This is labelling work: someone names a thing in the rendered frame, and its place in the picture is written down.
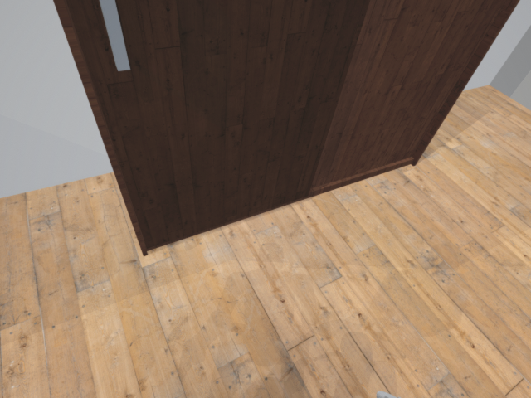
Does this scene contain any wardrobe door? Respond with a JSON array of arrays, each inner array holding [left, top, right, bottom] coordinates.
[[311, 0, 506, 188], [66, 0, 370, 249]]

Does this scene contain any handle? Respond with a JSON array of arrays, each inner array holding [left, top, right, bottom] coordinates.
[[99, 0, 130, 71]]

